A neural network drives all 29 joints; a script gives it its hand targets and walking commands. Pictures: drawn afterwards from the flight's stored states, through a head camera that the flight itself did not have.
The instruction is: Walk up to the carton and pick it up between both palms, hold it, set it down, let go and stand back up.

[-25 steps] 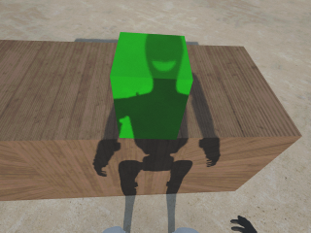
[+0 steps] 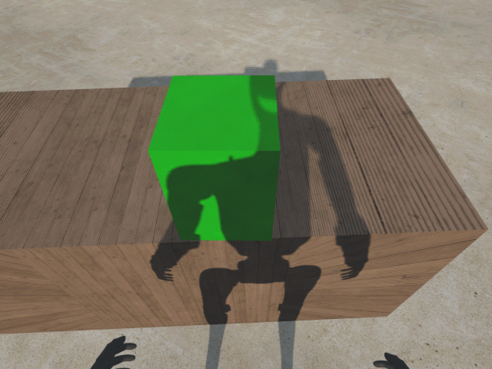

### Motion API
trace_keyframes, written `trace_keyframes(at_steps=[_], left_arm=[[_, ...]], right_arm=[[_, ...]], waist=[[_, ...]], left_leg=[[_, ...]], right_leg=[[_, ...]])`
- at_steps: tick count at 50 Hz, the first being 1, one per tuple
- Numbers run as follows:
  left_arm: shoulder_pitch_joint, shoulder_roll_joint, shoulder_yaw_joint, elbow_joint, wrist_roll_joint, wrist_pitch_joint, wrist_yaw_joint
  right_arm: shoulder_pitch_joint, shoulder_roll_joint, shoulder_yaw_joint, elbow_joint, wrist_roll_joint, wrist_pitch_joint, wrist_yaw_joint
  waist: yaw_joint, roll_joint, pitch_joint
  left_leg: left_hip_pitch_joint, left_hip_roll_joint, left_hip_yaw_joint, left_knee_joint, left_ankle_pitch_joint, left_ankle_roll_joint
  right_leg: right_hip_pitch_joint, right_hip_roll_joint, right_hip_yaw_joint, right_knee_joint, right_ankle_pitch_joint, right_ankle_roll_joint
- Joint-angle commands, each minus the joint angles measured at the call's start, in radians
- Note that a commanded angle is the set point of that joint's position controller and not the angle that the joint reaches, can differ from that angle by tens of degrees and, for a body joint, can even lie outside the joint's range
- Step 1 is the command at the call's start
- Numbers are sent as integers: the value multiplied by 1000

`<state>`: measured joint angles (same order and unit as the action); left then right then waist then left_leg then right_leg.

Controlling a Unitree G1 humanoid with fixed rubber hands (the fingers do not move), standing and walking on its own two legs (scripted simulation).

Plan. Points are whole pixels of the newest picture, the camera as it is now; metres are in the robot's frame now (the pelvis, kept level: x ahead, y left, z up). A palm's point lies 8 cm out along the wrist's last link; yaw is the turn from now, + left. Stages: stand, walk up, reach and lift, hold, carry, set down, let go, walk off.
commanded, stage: walk up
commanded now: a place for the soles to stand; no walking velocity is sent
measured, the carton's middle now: (224, 162) +0.50 +0.05 +0.03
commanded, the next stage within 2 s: none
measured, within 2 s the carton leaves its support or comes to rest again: neither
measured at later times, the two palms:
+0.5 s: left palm out of the picture +0.05 +0.30 -0.11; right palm out of the picture +0.08 -0.23 -0.10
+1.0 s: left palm (108, 332) +0.21 +0.26 -0.10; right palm out of the picture +0.12 -0.24 -0.13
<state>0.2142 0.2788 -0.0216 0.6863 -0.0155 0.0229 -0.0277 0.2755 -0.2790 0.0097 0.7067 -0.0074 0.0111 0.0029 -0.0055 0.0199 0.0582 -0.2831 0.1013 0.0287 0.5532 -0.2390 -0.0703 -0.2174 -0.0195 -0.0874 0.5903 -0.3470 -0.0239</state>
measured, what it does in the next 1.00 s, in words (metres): steps on the spot: right foot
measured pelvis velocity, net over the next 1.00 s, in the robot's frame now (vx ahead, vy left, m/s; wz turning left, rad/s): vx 0.08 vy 0.02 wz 0.02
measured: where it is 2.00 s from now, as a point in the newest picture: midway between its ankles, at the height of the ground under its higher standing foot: outside the picture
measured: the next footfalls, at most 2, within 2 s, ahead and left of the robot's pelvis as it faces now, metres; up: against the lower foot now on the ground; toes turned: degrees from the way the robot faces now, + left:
right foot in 0.86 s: +0.18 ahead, -0.08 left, +0.00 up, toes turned +12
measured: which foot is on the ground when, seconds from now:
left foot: down 0.00-1.00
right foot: down 0.00-0.54, up 0.56-0.84, down 0.86-1.00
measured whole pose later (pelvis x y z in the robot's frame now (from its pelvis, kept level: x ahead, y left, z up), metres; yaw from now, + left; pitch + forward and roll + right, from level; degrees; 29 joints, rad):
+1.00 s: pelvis +0.08 +0.02 -0.01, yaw +1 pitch -3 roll +0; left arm 0.20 0.23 -0.01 0.67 0.01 0.02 0.00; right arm 0.38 -0.28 -0.01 0.72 -0.01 0.04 -0.01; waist -0.03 0.03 0.10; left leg -0.26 0.03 0.02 0.78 -0.54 -0.02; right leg -0.38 -0.03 -0.07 0.66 -0.23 -0.02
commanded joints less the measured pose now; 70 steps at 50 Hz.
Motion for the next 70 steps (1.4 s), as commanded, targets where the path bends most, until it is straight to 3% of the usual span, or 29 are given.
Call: trace_keyframes(at_steps=[1,17,18,19,21,22,23,25,26,27,28,29,31,35,38,40,41,42,43,44,45,47,50,51,52,53,56,61,70], left_arm=[[8,169,58,-89,1,-19,4],[61,153,56,-55,7,-23,-3],[173,139,79,-47,40,-33,-6],[191,170,97,-34,50,-33,-6],[188,230,118,-19,54,-33,4],[166,237,120,-24,57,-36,10],[147,226,115,-26,58,-39,12],[84,187,96,-30,54,-37,3],[65,134,75,-44,53,-37,-4],[70,42,49,-77,43,-37,-12],[88,77,71,-92,58,-29,-3],[106,112,86,-88,59,-23,2],[121,105,91,-79,57,-33,2],[136,69,91,-78,59,-37,-2],[151,40,79,-72,52,-36,3],[187,51,83,-52,51,-36,8],[213,70,88,-45,49,-38,11],[218,111,97,-46,50,-40,17],[213,171,108,-56,57,-40,23],[184,211,111,-74,31,-31,30],[136,205,112,-76,16,-21,37],[62,165,89,-78,16,-11,46],[-50,154,67,-83,20,-2,38],[-37,129,62,-84,13,-4,31],[-1,107,60,-80,3,-5,25],[20,98,63,-64,2,-3,22],[-1,121,67,-43,15,-22,14],[2,125,57,-26,15,-39,13],[33,132,54,-3,14,-32,12]], right_arm=[[19,-141,-48,-83,1,-28,-3],[18,-163,-54,-78,4,-35,2],[98,-144,-69,-58,-17,-34,15],[74,-131,-72,-65,-23,-30,20],[14,-91,-68,-106,-24,-28,30],[18,-92,-71,-119,-26,-34,34],[35,-97,-77,-122,-27,-42,35],[143,-93,-96,-98,-27,-64,32],[242,-121,-111,-73,-33,-75,25],[317,-216,-133,-54,-35,-81,16],[345,-271,-144,-40,-39,-71,0],[320,-248,-134,-36,-39,-65,-11],[285,-200,-110,-46,-53,-70,-23],[201,-173,-90,-50,-46,-74,-22],[148,-175,-84,-67,-30,-62,-18],[124,-181,-77,-78,-12,-45,-13],[114,-178,-69,-83,-2,-38,-9],[136,-150,-56,-89,4,-36,-5],[196,-98,-37,-97,11,-36,-1],[270,-72,-32,-81,16,-16,-9],[257,-96,-45,-66,5,14,-21],[214,-101,-52,-66,-2,19,-23],[279,-106,-60,-42,2,-18,-14],[252,-134,-66,-48,-3,-28,-10],[185,-171,-73,-65,-3,-32,-8],[108,-193,-79,-75,3,-32,-4],[92,-130,-60,-81,12,-40,8],[104,-129,-60,-89,9,-46,8],[79,-132,-57,-95,10,-35,2]], waist=[[5,-56,-72],[9,6,-57],[22,1,-131],[34,-38,-41],[59,-149,118],[52,-154,163],[38,-145,165],[-29,-120,98],[-78,-34,59],[-110,197,37],[-108,159,67],[-92,87,88],[-74,53,86],[-43,114,52],[-13,163,-6],[15,136,-51],[40,94,-67],[47,30,-87],[42,-104,-138],[17,-188,-179],[24,-183,-131],[18,-176,-27],[-51,-171,-40],[-35,-118,-55],[1,-58,-53],[32,-35,-11],[21,-21,16],[6,-4,-76],[8,-26,-56]], left_leg=[[78,15,3,-28,198,88],[49,32,-58,-89,135,106],[50,-31,-13,-51,-313,128],[-73,-57,8,-7,-402,111],[-240,-80,52,152,-239,89],[-258,-46,21,162,-198,93],[-215,-32,8,121,-180,97],[59,-61,15,-35,-121,113],[219,-40,-68,-113,-162,138],[278,140,-422,-307,-448,217],[231,288,-648,-396,-507,305],[225,315,-631,-370,-389,345],[241,292,-473,-300,-34,357],[164,231,-235,-254,350,332],[83,141,-65,-124,620,270],[12,102,-29,-25,554,225],[-44,79,-22,24,428,190],[-101,51,-12,77,297,146],[-147,-3,19,191,71,96],[-48,-77,40,303,-308,57],[-13,-64,-16,360,-435,54],[-62,-52,-50,319,-404,52],[94,-39,-39,-63,-55,63],[93,-12,-105,-111,-22,84],[17,48,-208,-173,-147,118],[-131,70,-225,-205,-292,139],[-116,1,-114,-172,-147,95],[41,7,-104,-125,66,103],[46,5,-100,-133,26,104]], right_leg=[[-38,-108,99,-161,258,-37],[-31,-87,88,-165,112,-20],[28,-71,98,-185,-296,-49],[21,-114,177,-251,-447,-82],[11,-271,358,-387,-507,-175],[-11,-312,380,-397,-439,-199],[-43,-305,347,-380,-372,-197],[-185,-213,184,-256,-310,-126],[-298,-132,77,-77,-297,-66],[-420,12,-54,259,-251,6],[-465,15,56,389,-287,11],[-477,-23,114,472,-245,11],[-495,-59,149,518,-148,17],[-342,-72,123,329,-81,48],[-122,-34,54,138,60,34],[28,8,10,23,232,15],[114,16,7,-57,348,4],[195,-22,58,-82,427,-17],[245,-174,238,-99,504,-83],[114,-341,438,-191,416,-203],[-12,-361,482,-245,228,-263],[-77,-296,398,-254,187,-225],[-150,-182,229,-142,215,-104],[-154,-146,189,-107,144,-59],[-128,-100,146,-88,18,-21],[-28,-60,115,-74,-28,-5],[5,-104,167,-122,107,-28],[-5,-111,152,-120,287,-33],[-19,-109,136,-148,240,-31]])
